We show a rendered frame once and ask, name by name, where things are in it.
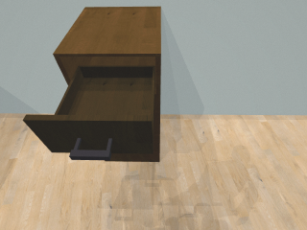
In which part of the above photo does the cabinet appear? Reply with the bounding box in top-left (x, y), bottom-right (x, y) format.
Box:
top-left (53, 6), bottom-right (161, 162)

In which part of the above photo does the drawer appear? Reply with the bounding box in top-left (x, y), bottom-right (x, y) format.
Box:
top-left (23, 65), bottom-right (155, 154)

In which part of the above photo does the handle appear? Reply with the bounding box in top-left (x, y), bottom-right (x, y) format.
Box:
top-left (69, 138), bottom-right (113, 161)

